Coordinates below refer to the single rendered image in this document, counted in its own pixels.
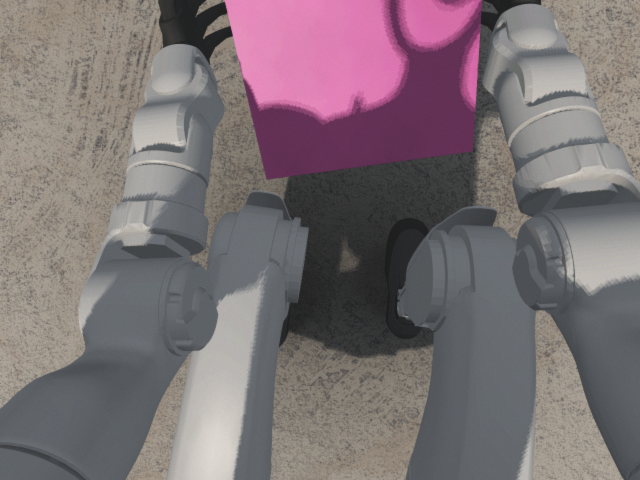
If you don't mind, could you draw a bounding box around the left robot upper arm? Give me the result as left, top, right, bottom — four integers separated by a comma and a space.
0, 257, 218, 480

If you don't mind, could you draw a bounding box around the carton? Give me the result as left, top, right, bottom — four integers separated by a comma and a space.
225, 0, 482, 180

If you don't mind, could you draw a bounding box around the left robot foot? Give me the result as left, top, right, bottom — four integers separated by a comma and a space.
279, 303, 292, 347

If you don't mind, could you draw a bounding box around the left robot shin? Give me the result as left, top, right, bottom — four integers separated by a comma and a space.
207, 191, 292, 322

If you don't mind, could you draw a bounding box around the right robot forearm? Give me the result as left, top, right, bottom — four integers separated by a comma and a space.
482, 4, 640, 217

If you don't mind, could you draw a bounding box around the robot left hand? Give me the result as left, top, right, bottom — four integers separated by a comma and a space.
158, 0, 233, 64

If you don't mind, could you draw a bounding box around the robot right hand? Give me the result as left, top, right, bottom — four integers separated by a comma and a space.
481, 0, 541, 32

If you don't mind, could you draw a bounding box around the left robot forearm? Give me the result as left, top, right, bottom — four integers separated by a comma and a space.
78, 44, 225, 339

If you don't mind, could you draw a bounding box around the right robot upper arm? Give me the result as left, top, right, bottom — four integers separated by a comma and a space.
512, 202, 640, 480

